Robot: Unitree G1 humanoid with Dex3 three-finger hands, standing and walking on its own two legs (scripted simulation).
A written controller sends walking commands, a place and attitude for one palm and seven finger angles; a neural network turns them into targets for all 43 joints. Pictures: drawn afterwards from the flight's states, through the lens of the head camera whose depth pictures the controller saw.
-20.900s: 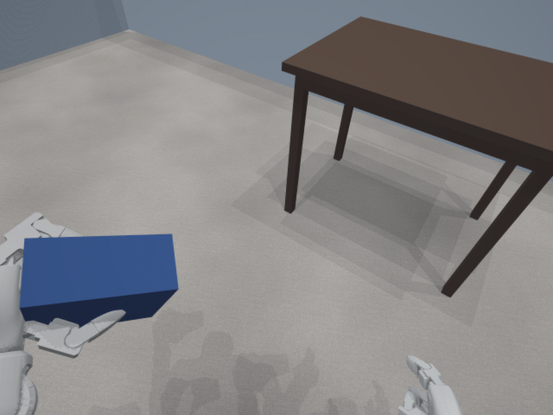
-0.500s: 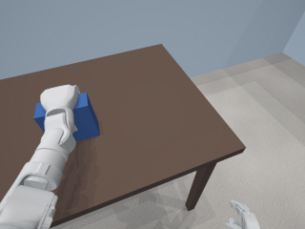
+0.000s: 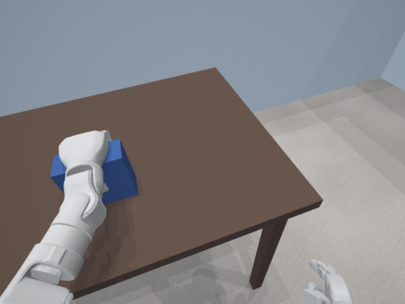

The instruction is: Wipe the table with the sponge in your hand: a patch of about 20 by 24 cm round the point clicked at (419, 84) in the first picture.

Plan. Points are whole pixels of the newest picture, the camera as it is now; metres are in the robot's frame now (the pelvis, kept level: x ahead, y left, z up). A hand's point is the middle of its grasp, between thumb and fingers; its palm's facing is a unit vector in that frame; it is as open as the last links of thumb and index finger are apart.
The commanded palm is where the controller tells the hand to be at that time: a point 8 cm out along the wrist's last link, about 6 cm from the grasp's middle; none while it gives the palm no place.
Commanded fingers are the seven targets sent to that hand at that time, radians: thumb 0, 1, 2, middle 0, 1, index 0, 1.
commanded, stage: wipe back along the middle lane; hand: left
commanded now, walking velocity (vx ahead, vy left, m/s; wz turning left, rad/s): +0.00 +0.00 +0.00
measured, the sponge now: (102, 182) +0.35 +0.27 +0.04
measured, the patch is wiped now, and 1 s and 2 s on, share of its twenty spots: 0.60 0.75 0.85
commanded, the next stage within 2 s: slide across to the third lane in 1.08 s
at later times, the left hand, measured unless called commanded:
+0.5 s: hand (97, 182) +0.31 +0.25 +0.10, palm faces +0.08 -0.04 -1.00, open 10.0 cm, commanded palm +0.27 +0.23 +0.13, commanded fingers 0.00 0.10 1.30 -1.20 -1.60 -1.20 -1.60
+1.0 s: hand (99, 202) +0.27 +0.22 +0.10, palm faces +0.10 -0.08 -0.99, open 10.0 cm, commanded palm +0.22 +0.20 +0.13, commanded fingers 0.00 0.10 1.30 -1.20 -1.60 -1.20 -1.60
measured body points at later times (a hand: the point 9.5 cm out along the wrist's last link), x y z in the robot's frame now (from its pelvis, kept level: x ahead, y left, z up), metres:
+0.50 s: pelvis +0.00 +0.01 +0.00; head -0.01 -0.04 +0.45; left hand +0.31 +0.24 +0.15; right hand +0.23 -0.21 -0.09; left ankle +0.00 +0.15 -0.73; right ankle -0.05 -0.14 -0.73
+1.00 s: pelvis -0.01 -0.01 +0.00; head -0.04 -0.05 +0.44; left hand +0.26 +0.22 +0.15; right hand +0.23 -0.21 -0.08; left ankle +0.00 +0.15 -0.73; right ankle -0.05 -0.14 -0.73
